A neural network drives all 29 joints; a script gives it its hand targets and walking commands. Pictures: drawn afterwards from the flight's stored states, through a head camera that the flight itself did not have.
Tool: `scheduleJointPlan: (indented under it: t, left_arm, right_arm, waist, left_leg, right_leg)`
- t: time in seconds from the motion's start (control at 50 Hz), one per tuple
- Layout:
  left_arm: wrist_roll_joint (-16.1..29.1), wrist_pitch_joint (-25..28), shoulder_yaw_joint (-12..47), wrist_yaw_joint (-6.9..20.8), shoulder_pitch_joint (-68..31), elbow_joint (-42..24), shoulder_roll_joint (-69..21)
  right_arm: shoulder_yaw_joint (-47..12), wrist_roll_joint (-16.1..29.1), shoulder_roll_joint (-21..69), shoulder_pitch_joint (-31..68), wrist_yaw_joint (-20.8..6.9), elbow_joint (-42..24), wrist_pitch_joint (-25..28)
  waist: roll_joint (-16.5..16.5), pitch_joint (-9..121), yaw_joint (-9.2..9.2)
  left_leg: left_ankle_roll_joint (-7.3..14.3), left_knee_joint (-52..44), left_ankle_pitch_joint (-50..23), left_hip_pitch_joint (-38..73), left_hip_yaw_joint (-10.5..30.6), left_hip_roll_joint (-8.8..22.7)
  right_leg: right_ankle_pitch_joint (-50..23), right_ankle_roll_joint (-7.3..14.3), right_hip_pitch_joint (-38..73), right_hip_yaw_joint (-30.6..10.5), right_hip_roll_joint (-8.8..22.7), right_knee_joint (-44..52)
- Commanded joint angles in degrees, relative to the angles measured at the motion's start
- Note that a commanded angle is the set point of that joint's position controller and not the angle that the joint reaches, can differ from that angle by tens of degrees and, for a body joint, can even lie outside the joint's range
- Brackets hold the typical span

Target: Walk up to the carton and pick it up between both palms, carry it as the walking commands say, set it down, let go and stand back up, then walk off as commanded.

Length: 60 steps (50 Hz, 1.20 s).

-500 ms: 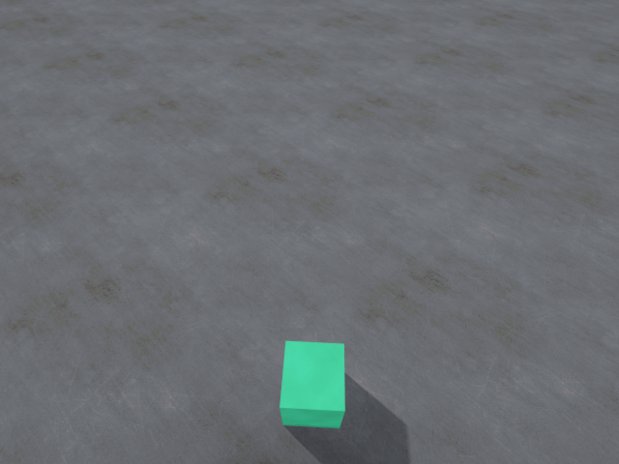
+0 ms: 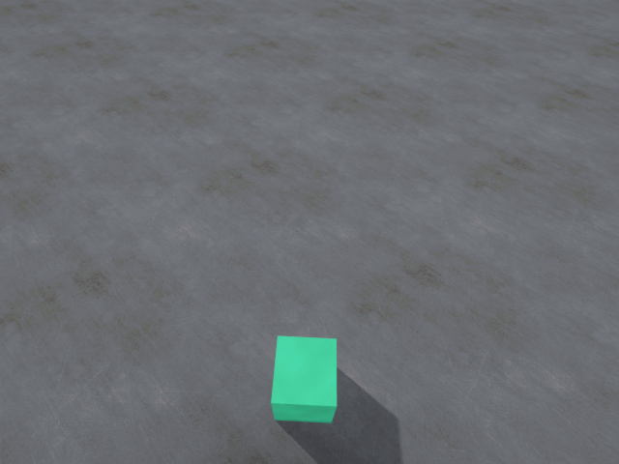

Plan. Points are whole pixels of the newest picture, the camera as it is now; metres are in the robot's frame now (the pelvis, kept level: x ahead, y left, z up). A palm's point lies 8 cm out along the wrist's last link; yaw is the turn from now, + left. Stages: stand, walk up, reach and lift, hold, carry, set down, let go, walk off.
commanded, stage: walk up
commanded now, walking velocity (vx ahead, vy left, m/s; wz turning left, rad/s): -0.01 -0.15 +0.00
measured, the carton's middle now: (305, 380) +0.41 +0.01 -0.67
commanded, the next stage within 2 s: stand in 0.26 s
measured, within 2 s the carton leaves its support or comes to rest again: neither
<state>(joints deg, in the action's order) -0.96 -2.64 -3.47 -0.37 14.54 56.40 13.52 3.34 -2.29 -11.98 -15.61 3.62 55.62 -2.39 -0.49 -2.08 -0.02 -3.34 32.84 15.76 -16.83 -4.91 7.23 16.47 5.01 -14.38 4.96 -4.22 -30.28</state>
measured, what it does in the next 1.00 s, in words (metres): steps on the spot: left foot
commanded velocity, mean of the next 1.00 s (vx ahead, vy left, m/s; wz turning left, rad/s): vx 0.00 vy -0.03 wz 0.00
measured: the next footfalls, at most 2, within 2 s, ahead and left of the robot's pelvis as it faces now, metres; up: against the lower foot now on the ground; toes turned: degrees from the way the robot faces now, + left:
left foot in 0.42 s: +0.00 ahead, +0.13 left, +0.00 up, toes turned -4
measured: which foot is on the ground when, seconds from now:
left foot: down 0.00-0.12, up 0.14-0.40, down 0.42-1.00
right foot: down 0.00-1.00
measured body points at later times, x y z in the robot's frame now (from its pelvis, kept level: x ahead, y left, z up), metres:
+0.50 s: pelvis -0.01 +0.01 +0.01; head +0.01 +0.03 +0.46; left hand +0.01 +0.25 -0.15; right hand +0.03 -0.23 -0.13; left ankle -0.04 +0.12 -0.73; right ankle +0.00 -0.06 -0.73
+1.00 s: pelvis -0.01 +0.03 +0.00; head +0.01 +0.03 +0.45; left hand +0.02 +0.25 -0.15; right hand +0.01 -0.20 -0.15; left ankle -0.04 +0.12 -0.73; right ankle +0.00 -0.06 -0.73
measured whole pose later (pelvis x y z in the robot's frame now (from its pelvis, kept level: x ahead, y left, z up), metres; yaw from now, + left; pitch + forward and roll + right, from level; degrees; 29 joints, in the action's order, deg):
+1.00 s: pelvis -0.01 +0.03 +0.00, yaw +2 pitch +3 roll +0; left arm 1.7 -5.6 0.9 -2.1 15.6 54.3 9.2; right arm 0.3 3.5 -9.5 -17.6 2.6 53.5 -5.0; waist 0.5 0.7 1.3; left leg 2.0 30.2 17.6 -15.5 -3.7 -0.3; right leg 14.5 2.4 -18.0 4.6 -0.9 -29.1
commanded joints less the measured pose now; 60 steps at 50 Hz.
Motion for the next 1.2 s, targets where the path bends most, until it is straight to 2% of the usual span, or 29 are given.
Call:
scheduleJointPlan:
  t: [0.0, 0.04, 0.08, 0.1, 0.12, 0.14, 0.16, 0.18, 0.2, 0.22, 0.28, 0.3, 0.36, 0.38, 0.4, 0.42, 0.44, 0.5, 0.56, 0.68, 0.92, 0.94, 0.96, 0.98, 1.0, 1.02, 1.08, 1.14, 1.18]
  left_arm:
    - [0.1, 0.3, -0.9, 0.2, 3.5, -2.2, 4.9]
    - [0.0, 0.4, -0.8, 0.4, 4.7, -2.4, 4.6]
    - [-0.2, 0.5, -0.9, 0.6, 6.3, -2.5, 5.2]
    - [-0.4, 0.6, -1.0, 0.5, 7.2, -2.4, 6.3]
    - [-0.7, 0.8, -1.2, 0.4, 7.7, -2.3, 7.6]
    - [-0.9, 1.2, -0.9, -0.1, 7.6, -2.8, 8.0]
    - [-0.8, 2.1, -0.4, -1.0, 6.5, -2.9, 6.8]
    - [-0.5, 3.0, 0.1, -1.4, 4.7, -2.7, 5.2]
    - [-0.2, 3.4, 0.7, -1.7, 3.9, -2.0, 4.2]
    - [0.1, 1.7, -1.9, -1.1, 1.5, -2.9, 8.4]
    - [-0.5, 1.8, -0.4, -1.6, 4.1, -1.3, 4.6]
    - [-0.5, 2.0, -0.3, -1.9, 4.7, -0.3, 4.4]
    - [-0.1, 2.1, -0.4, -1.9, 4.0, 1.9, 4.7]
    - [0.3, 2.2, -0.1, -1.7, 3.5, 2.2, 3.9]
    - [0.4, 2.5, 0.7, -1.6, 3.6, 2.1, 2.1]
    - [0.6, 2.5, 1.0, -1.4, 4.1, 1.5, 1.0]
    - [0.8, 2.2, 0.8, -1.4, 3.4, 2.1, 1.2]
    - [0.5, 2.5, 1.0, -1.3, 4.3, 3.9, 1.2]
    - [0.5, 2.9, 1.3, -1.3, 4.4, 5.3, 1.3]
    - [0.5, 3.1, 1.8, -1.6, 4.2, 6.9, 0.4]
    - [0.5, 3.4, 2.3, -2.0, 5.5, 9.2, -0.5]
    - [4.9, 1.8, 5.4, -0.6, -14.6, -10.9, -0.4]
    - [4.1, -3.1, 3.8, -2.1, -34.7, -26.9, 4.2]
    - [3.2, -8.1, 3.9, -2.7, -31.3, -25.9, 3.0]
    - [4.6, -12.8, 3.6, -2.4, -27.7, -23.1, 5.3]
    - [5.5, -18.1, 6.0, -2.5, -23.8, -21.4, 4.7]
    - [5.6, -33.3, 9.3, -2.7, -7.6, -18.2, 0.9]
    - [3.5, -38.6, 8.5, -1.8, -2.5, -19.5, -1.9]
    - [0.3, -36.8, 5.3, -0.9, -4.5, -24.3, -2.7]
  right_arm:
    - [1.7, -0.3, -8.6, -3.4, 0.3, -2.3, 0.2]
    - [1.9, -0.4, -9.7, -2.7, 0.3, -3.0, 0.1]
    - [1.8, -0.2, -9.4, -1.0, 0.2, -3.8, -0.2]
    - [1.5, 0.0, -8.1, 0.3, 0.1, -4.3, -0.4]
    - [1.0, 0.4, -5.7, 1.6, 0.0, -4.7, -0.7]
    - [0.7, 0.7, -4.3, 2.9, 0.2, -4.9, -1.1]
    - [0.3, 0.6, -2.9, 1.5, -0.3, -3.9, -1.2]
    - [0.1, 0.7, -2.7, -1.2, -0.8, -1.7, -1.2]
    - [-0.1, 0.8, -2.4, -3.4, -1.0, 0.7, -1.4]
    - [1.5, 0.9, -8.3, -2.1, -0.1, -1.1, -1.0]
    - [-0.2, 1.1, -3.2, 0.6, -0.1, -0.8, -0.5]
    - [-0.7, 1.1, -2.2, 1.3, -0.4, -0.5, -0.3]
    - [-1.2, 1.3, -1.7, -2.0, -0.3, 1.8, 0.8]
    - [-1.0, 1.4, -2.2, -4.1, -0.3, 2.8, 1.4]
    - [-0.4, 1.3, -4.2, -5.0, -0.2, 3.6, 2.0]
    - [0.3, 1.1, -6.8, -2.9, -0.3, 3.1, 2.2]
    - [0.3, 0.9, -7.1, -0.9, -0.7, 2.7, 2.2]
    - [-0.9, 1.0, -4.3, -0.6, -0.5, 3.7, 2.5]
    - [-1.3, 1.5, -2.6, -2.6, -0.6, 5.1, 2.9]
    - [-1.5, 1.6, -1.6, -4.5, -0.8, 7.2, 3.0]
    - [-2.2, 1.7, -0.2, -7.2, -0.7, 9.4, 3.3]
    - [-1.2, 6.9, -12.0, 12.9, -1.3, -10.7, 2.4]
    - [-1.9, 9.6, -6.7, 33.0, -0.6, -27.7, -2.1]
    - [-1.3, 7.6, -9.1, 35.2, -0.5, -27.1, -7.5]
    - [-2.3, 7.0, -10.4, 29.5, -1.4, -26.8, -12.7]
    - [-0.7, 6.0, -9.1, 24.3, -1.7, -23.8, -18.4]
    - [-2.2, 9.3, -4.0, 6.4, -3.0, -18.8, -33.9]
    - [-3.9, 8.3, -0.7, 0.9, -2.2, -20.1, -38.5]
    - [-2.2, 5.1, 1.2, 2.8, -2.3, -24.3, -36.7]
  waist:
    - [5.7, 1.5, -0.03]
    - [6.9, 2.1, -0.51]
    - [4.4, 1.9, -1.49]
    - [0.0, 1.2, -2.19]
    - [-6.6, 0.5, -2.78]
    - [-7.1, -0.3, -2.91]
    - [-2.8, -0.3, -0.83]
    - [0.7, -0.1, 0.94]
    - [-0.5, 0.1, 1.32]
    - [-12.1, -0.1, 0.73]
    - [-3.9, 2.5, -0.06]
    - [-3.2, 2.7, -0.35]
    - [-4.1, 2.7, 1.86]
    - [-2.5, 3.3, 2.65]
    - [1.1, 3.1, 2.67]
    - [7.2, 1.7, 1.26]
    - [8.9, -0.7, 0.66]
    - [6.0, -1.7, -0.5]
    - [2.7, -1.3, -0.02]
    - [0.9, -2.7, 0.24]
    - [0.8, -3.5, 0.32]
    - [2.7, 8.1, 2.01]
    - [1.9, 8.7, 1.01]
    - [1.7, 8.9, 1.47]
    - [0.6, 10.1, -0.07]
    - [3.0, 9.4, 0.54]
    - [0.6, 9.5, 0.67]
    - [-1.3, 13.5, 2.18]
    - [0.1, 12.4, 2.31]
  left_leg:
    - [5.8, -6.8, -10.9, 2.7, 8.2, 8.9]
    - [6.7, -8.5, -9.9, 1.3, 11.0, 10.7]
    - [5.6, -6.9, -6.3, -1.9, 9.2, 9.2]
    - [3.7, -2.9, -2.8, -4.5, 4.4, 5.5]
    - [1.8, 4.5, 6.3, -6.9, -1.6, -0.2]
    - [1.7, 13.0, 15.5, -8.6, 0.1, -2.7]
    - [1.9, 16.1, 15.9, -8.0, 4.0, -2.5]
    - [2.4, 15.0, 12.9, -6.4, 6.5, -1.7]
    - [2.4, 13.4, 11.9, -5.2, 7.3, -1.6]
    - [3.1, 18.4, 12.4, -6.2, 3.1, -1.9]
    - [2.5, 10.5, 12.0, -3.5, 1.8, -3.3]
    - [2.4, 6.9, 11.4, -2.4, 1.9, -3.5]
    - [3.2, -8.2, 1.3, 5.5, 0.8, -4.4]
    - [3.6, -13.5, -4.6, 10.8, 0.9, -2.6]
    - [4.5, -15.5, -9.9, 14.5, 4.5, 1.2]
    - [6.2, -15.1, -15.7, 13.0, 10.8, 6.6]
    - [7.4, -15.6, -16.4, 9.5, 11.8, 8.1]
    - [5.9, -17.1, -14.5, 6.3, 8.6, 4.7]
    - [4.9, -16.5, -11.1, 8.0, 6.2, 1.7]
    - [4.8, -17.2, -9.5, 8.9, 6.5, 1.0]
    - [4.7, -17.3, -9.3, 9.7, 6.8, 0.4]
    - [6.1, -4.5, 11.4, -12.5, 9.1, -3.4]
    - [6.2, -0.9, 11.0, -13.3, 6.9, -2.9]
    - [5.9, 0.3, 13.4, -13.0, 6.3, -3.4]
    - [6.7, -0.5, 15.2, -13.6, 6.2, -3.4]
    - [7.0, -2.3, 15.3, -16.0, 7.5, -2.9]
    - [8.8, -0.7, -1.4, -12.7, 9.9, -4.7]
    - [9.5, 1.3, -18.5, -9.1, 11.5, -7.5]
    - [8.7, 0.8, -19.0, -9.0, 10.8, -8.0]
  right_leg:
    - [-6.0, -2.6, -3.9, -5.6, 7.4, 2.5]
    - [-6.1, -3.5, -3.1, -5.4, 6.5, 0.2]
    - [-5.6, -3.3, -1.1, -7.8, 8.0, 3.1]
    - [-5.3, -2.1, 0.7, -11.6, 11.0, 8.9]
    - [-5.7, 0.1, 1.6, -17.9, 16.3, 15.7]
    - [-8.1, 2.1, 0.7, -22.4, 19.8, 18.7]
    - [-12.7, 2.3, 1.1, -24.1, 21.8, 18.8]
    - [-17.4, 1.5, 2.5, -22.5, 21.2, 17.7]
    - [-20.7, 0.3, 4.1, -21.5, 20.6, 17.0]
    - [-22.4, 3.5, 3.2, -12.9, 15.3, 14.4]
    - [-26.1, 3.4, 7.4, -12.8, 15.1, 13.4]
    - [-26.1, 3.6, 9.0, -13.7, 16.1, 13.8]
    - [-25.6, 2.1, 9.1, -12.7, 15.2, 12.4]
    - [-23.0, 0.6, 6.7, -11.0, 14.0, 11.0]
    - [-19.7, -1.1, 3.2, -8.9, 11.4, 8.9]
    - [-12.1, -3.1, 0.2, -5.6, 7.3, 8.5]
    - [-6.6, -3.6, 1.2, -4.4, 6.5, 9.0]
    - [-11.0, -3.1, 7.1, -5.7, 8.0, 11.2]
    - [-14.6, -2.4, 8.5, -7.6, 9.9, 13.0]
    - [-13.3, -2.5, 7.9, -7.9, 10.5, 14.2]
    - [-13.6, -2.6, 7.8, -7.6, 11.0, 14.3]
    - [8.1, -1.2, -7.3, -8.0, 6.6, -1.1]
    - [6.7, -1.9, -9.4, -6.8, 8.0, -2.7]
    - [8.5, -2.1, -9.2, -4.3, 7.0, -3.3]
    - [10.8, -1.9, -9.4, -1.5, 6.4, -4.0]
    - [7.8, -1.6, -7.4, -1.7, 5.8, -5.5]
    - [-7.5, -0.7, -6.9, -5.3, 3.8, -5.5]
    - [-25.5, -1.6, -4.6, -8.8, 3.1, -4.7]
    - [-27.0, -2.1, -4.7, -10.1, 3.4, -3.9]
